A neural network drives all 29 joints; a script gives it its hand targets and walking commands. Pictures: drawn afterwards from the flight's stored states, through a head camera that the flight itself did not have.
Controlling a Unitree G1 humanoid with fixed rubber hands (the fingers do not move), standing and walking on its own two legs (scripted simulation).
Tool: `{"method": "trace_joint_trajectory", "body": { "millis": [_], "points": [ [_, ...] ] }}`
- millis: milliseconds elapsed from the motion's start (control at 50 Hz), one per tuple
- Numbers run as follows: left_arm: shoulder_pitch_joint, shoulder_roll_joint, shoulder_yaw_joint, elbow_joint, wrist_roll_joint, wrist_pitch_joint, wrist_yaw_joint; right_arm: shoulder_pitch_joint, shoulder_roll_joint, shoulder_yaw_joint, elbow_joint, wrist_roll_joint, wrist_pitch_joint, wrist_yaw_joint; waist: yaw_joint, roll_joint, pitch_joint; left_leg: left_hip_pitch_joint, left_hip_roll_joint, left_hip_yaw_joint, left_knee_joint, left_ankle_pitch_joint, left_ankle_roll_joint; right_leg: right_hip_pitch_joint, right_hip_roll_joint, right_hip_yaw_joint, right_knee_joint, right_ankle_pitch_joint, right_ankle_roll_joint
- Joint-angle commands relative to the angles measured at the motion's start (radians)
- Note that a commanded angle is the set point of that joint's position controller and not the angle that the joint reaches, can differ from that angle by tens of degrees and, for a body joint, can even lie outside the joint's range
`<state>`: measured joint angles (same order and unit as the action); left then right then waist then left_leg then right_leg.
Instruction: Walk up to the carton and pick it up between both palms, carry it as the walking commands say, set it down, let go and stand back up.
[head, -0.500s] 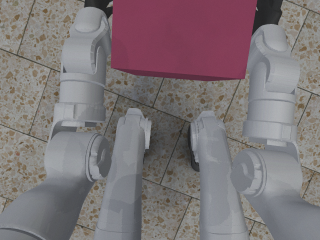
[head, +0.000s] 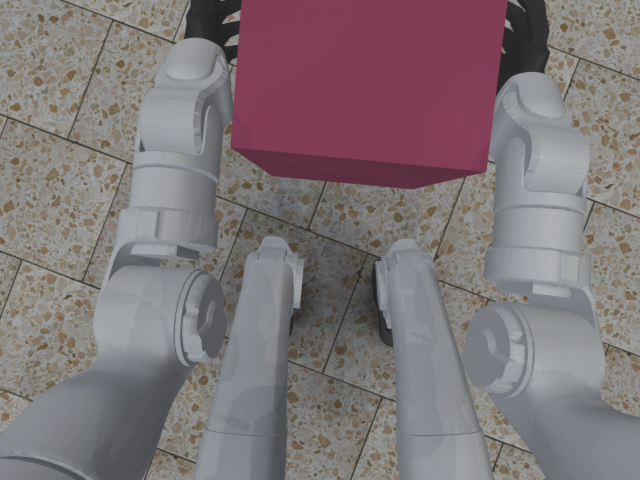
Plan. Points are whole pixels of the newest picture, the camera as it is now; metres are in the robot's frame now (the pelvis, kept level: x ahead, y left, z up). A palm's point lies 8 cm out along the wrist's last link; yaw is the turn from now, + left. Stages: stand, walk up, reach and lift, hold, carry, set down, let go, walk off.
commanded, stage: reach and lift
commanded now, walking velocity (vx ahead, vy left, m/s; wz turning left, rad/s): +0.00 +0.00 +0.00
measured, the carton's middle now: (355, 93) +0.51 -0.01 -0.11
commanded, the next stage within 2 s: none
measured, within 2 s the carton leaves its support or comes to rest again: neither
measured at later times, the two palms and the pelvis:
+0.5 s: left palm (171, 30) +0.50 +0.14 +0.03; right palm (553, 70) +0.48 -0.16 +0.02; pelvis +0.03 -0.01 +0.07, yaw +1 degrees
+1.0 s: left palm out of the picture +0.48 +0.15 +0.14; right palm out of the picture +0.46 -0.15 +0.14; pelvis +0.08 +0.00 +0.13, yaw +1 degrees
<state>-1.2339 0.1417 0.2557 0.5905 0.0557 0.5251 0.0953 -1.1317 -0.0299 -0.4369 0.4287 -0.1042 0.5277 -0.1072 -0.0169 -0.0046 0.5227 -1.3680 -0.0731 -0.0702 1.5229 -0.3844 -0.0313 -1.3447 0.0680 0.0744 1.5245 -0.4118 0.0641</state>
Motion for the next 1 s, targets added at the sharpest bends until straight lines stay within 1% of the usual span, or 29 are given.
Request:
{"method": "trace_joint_trajectory", "body": {
  "millis": [0, 60, 100, 120, 160, 200, 220, 260, 280, 320, 420, 440, 480, 500, 520, 560, 580, 640, 660, 680, 700, 740, 760, 780, 820, 860, 880, 900, 980],
  "points": [
    [-0.753, -1.176, -0.612, -0.235, -0.205, -0.04, -0.271, -0.833, 1.084, 0.766, -0.032, 0.262, -0.022, 0.291, 0.014, 0.041, -2.37, 0.843, -0.073, 0.042, -0.305, 0.013, 0.017, 0.564, 0.08, -0.08, -0.289, 0.005, -0.042],
    [-0.736, -1.172, -0.589, -0.189, -0.191, -0.037, -0.286, -0.862, 1.092, 0.753, -0.07, 0.257, -0.026, 0.29, 0.017, 0.064, -2.363, 0.814, -0.072, 0.056, -0.33, -0.023, 0.015, 0.584, 0.073, -0.078, -0.337, -0.034, -0.044],
    [-0.737, -1.176, -0.586, -0.199, -0.19, -0.048, -0.29, -0.885, 1.122, 0.802, -0.081, 0.263, -0.033, 0.29, 0.074, 0.047, -2.337, 0.781, -0.08, 0.075, -0.351, -0.001, 0.026, 0.657, 0.075, -0.056, -0.354, -0.017, -0.044],
    [-0.741, -1.155, -0.595, -0.21, -0.187, -0.049, -0.297, -0.853, 1.116, 0.787, -0.062, 0.253, -0.03, 0.286, 0.03, 0.03, -2.32, 0.794, -0.079, 0.061, -0.357, -0.021, 0.03, 0.644, 0.071, -0.065, -0.353, -0.023, -0.038],
    [-0.688, -1.16, -0.585, -0.199, -0.182, -0.057, -0.313, -0.829, 1.155, 0.823, -0.095, 0.245, -0.032, 0.283, 0.055, -0.018, -2.366, 0.789, -0.086, 0.089, -0.36, 0.052, 0.034, 0.749, 0.066, -0.039, -0.4, 0.024, -0.03],
    [-0.623, -1.188, -0.605, -0.217, -0.194, -0.062, -0.316, -0.779, 1.135, 0.829, -0.123, 0.235, -0.037, 0.266, 0.003, -0.011, -2.391, 0.829, -0.095, 0.08, -0.365, 0.119, 0.03, 0.814, 0.066, -0.043, -0.397, 0.109, -0.022],
    [-0.621, -1.154, -0.608, -0.248, -0.197, -0.07, -0.322, -0.722, 1.18, 0.844, -0.124, 0.235, -0.03, 0.259, 0.018, -0.055, -2.42, 0.827, -0.092, 0.086, -0.356, 0.164, 0.038, 0.84, 0.072, -0.036, -0.404, 0.145, -0.006],
    [-0.6, -1.186, -0.651, -0.296, -0.222, -0.066, -0.324, -0.757, 1.148, 0.895, -0.234, 0.257, -0.046, 0.247, 0.016, 0.001, -2.484, 0.889, -0.107, 0.079, -0.369, 0.236, 0.027, 0.918, 0.067, -0.027, -0.404, 0.24, -0.017],
    [-0.601, -1.162, -0.626, -0.268, -0.204, -0.066, -0.326, -0.695, 1.153, 0.882, -0.169, 0.229, -0.038, 0.245, 0.029, -0.006, -2.417, 0.865, -0.101, 0.083, -0.384, 0.176, 0.024, 0.898, 0.069, -0.023, -0.416, 0.178, -0.02],
    [-0.533, -1.197, -0.655, -0.251, -0.197, -0.061, -0.329, -0.601, 1.098, 0.833, -0.143, 0.19, -0.044, 0.25, -0.025, 0.025, -2.33, 0.881, -0.092, 0.068, -0.407, 0.196, 0.003, 0.833, 0.075, -0.043, -0.437, 0.194, -0.036],
    [-0.537, -1.172, -0.675, -0.32, -0.211, -0.08, -0.317, -0.653, 1.159, 0.897, -0.236, 0.248, -0.05, 0.245, 0.017, 0.007, -2.329, 0.96, -0.087, 0.052, -0.462, 0.214, 0.038, 0.947, 0.066, -0.015, -0.475, 0.215, -0.027],
    [-0.447, -1.155, -0.645, -0.24, -0.18, -0.082, -0.312, -0.563, 1.123, 0.861, -0.119, 0.208, -0.051, 0.244, 0.002, -0.008, -2.161, 0.88, -0.079, 0.049, -0.475, 0.204, 0.027, 0.86, 0.064, -0.026, -0.487, 0.194, -0.025],
    [-0.472, -1.2, -0.66, -0.323, -0.201, -0.095, -0.312, -0.584, 1.127, 0.904, -0.205, 0.213, -0.061, 0.251, 0.019, -0.011, -2.29, 0.99, -0.079, 0.043, -0.486, 0.234, 0.021, 0.922, 0.07, -0.023, -0.498, 0.212, -0.03],
    [-0.422, -1.16, -0.603, -0.204, -0.153, -0.084, -0.31, -0.587, 1.092, 0.859, -0.128, 0.198, -0.057, 0.251, 0.04, -0.002, -2.111, 0.886, -0.073, 0.043, -0.512, 0.15, 0.026, 0.857, 0.058, -0.017, -0.521, 0.135, -0.029],
    [-0.456, -1.184, -0.649, -0.303, -0.173, -0.095, -0.308, -0.543, 1.143, 0.888, -0.165, 0.199, -0.061, 0.255, 0.045, -0.019, -2.224, 0.966, -0.079, 0.032, -0.518, 0.197, 0.023, 0.942, 0.07, -0.027, -0.515, 0.194, -0.034],
    [-0.432, -1.188, -0.649, -0.285, -0.153, -0.091, -0.301, -0.531, 1.134, 0.873, -0.146, 0.195, -0.065, 0.262, 0.037, -0.002, -2.183, 0.999, -0.077, 0.026, -0.536, 0.206, 0.019, 0.919, 0.071, -0.037, -0.54, 0.201, -0.037],
    [-0.425, -1.161, -0.595, -0.22, -0.132, -0.092, -0.31, -0.526, 1.132, 0.841, -0.106, 0.169, -0.056, 0.264, 0.024, -0.05, -2.056, 0.932, -0.074, 0.032, -0.548, 0.135, 0.031, 0.887, 0.068, -0.041, -0.561, 0.121, -0.024],
    [-0.456, -1.191, -0.602, -0.211, -0.139, -0.084, -0.311, -0.597, 1.104, 0.848, -0.129, 0.185, -0.064, 0.272, 0.037, 0.01, -2.015, 0.992, -0.061, 0.018, -0.588, 0.059, 0.031, 0.868, 0.06, -0.024, -0.59, 0.035, -0.044],
    [-0.45, -1.22, -0.633, -0.259, -0.151, -0.085, -0.308, -0.578, 1.116, 0.868, -0.175, 0.189, -0.069, 0.274, 0.043, 0.043, -2.11, 1.063, -0.069, 0.018, -0.595, 0.128, 0.023, 0.922, 0.065, -0.028, -0.597, 0.114, -0.048],
    [-0.446, -1.205, -0.595, -0.208, -0.131, -0.082, -0.314, -0.57, 1.12, 0.83, -0.109, 0.167, -0.064, 0.279, 0.023, 0.021, -1.981, 1.011, -0.068, 0.016, -0.61, 0.077, 0.029, 0.878, 0.061, -0.033, -0.619, 0.057, -0.043],
    [-0.457, -1.208, -0.614, -0.257, -0.126, -0.09, -0.308, -0.565, 1.124, 0.842, -0.126, 0.167, -0.07, 0.28, 0.047, 0.029, -2.002, 1.033, -0.064, 0.02, -0.62, 0.087, 0.019, 0.892, 0.066, -0.034, -0.607, 0.077, -0.05],
    [-0.447, -1.223, -0.55, -0.148, -0.105, -0.078, -0.314, -0.571, 1.114, 0.772, -0.052, 0.146, -0.063, 0.288, 0.02, 0.028, -1.815, 0.999, -0.055, 0.016, -0.661, -0.034, 0.035, 0.857, 0.057, -0.03, -0.664, -0.042, -0.055],
    [-0.435, -1.287, -0.598, -0.203, -0.13, -0.078, -0.315, -0.546, 1.101, 0.769, -0.081, 0.152, -0.068, 0.297, -0.013, 0.073, -1.924, 1.08, -0.06, 0.023, -0.675, 0.027, 0.007, 0.901, 0.057, -0.039, -0.685, 0.027, -0.064],
    [-0.385, -1.275, -0.564, -0.119, -0.092, -0.074, -0.315, -0.526, 1.143, 0.771, -0.037, 0.151, -0.067, 0.302, 0.026, 0.068, -1.81, 1.075, -0.051, -0.001, -0.692, -0.029, 0.023, 0.841, 0.059, -0.042, -0.674, -0.014, -0.061],
    [-0.332, -1.288, -0.504, -0.035, -0.047, -0.074, -0.328, -0.418, 1.153, 0.677, 0.091, 0.085, -0.054, 0.314, -0.013, 0.046, -1.616, 0.976, -0.047, 0.025, -0.72, -0.059, 0.021, 0.819, 0.055, -0.046, -0.725, -0.053, -0.061],
    [-0.325, -1.336, -0.504, -0.04, -0.041, -0.069, -0.333, -0.339, 1.166, 0.603, 0.152, 0.055, -0.05, 0.325, -0.055, 0.106, -1.469, 0.958, -0.044, 0.02, -0.774, -0.105, 0.013, 0.826, 0.048, -0.047, -0.759, -0.058, -0.075],
    [-0.218, -1.317, -0.432, 0.039, 0.005, -0.064, -0.339, -0.273, 1.245, 0.613, 0.204, 0.048, -0.04, 0.332, 0.011, 0.033, -1.329, 0.912, -0.047, 0.022, -0.794, -0.092, 0.046, 0.799, 0.051, -0.056, -0.776, -0.063, -0.063],
    [-0.235, -1.374, -0.449, -0.01, -0.014, -0.074, -0.339, -0.295, 1.225, 0.626, 0.128, 0.063, -0.06, 0.336, -0.006, 0.073, -1.365, 0.959, -0.053, 0.009, -0.79, -0.01, 0.042, 0.834, 0.04, -0.027, -0.786, 0.023, -0.076],
    [-0.113, -1.36, -0.385, 0.045, 0.032, -0.072, -0.351, -0.195, 1.223, 0.542, 0.192, 0.003, -0.058, 0.352, -0.041, 0.059, -1.112, 0.928, -0.039, 0.002, -0.841, -0.029, 0.041, 0.809, 0.032, -0.038, -0.837, 0.018, -0.082]
  ]
}}
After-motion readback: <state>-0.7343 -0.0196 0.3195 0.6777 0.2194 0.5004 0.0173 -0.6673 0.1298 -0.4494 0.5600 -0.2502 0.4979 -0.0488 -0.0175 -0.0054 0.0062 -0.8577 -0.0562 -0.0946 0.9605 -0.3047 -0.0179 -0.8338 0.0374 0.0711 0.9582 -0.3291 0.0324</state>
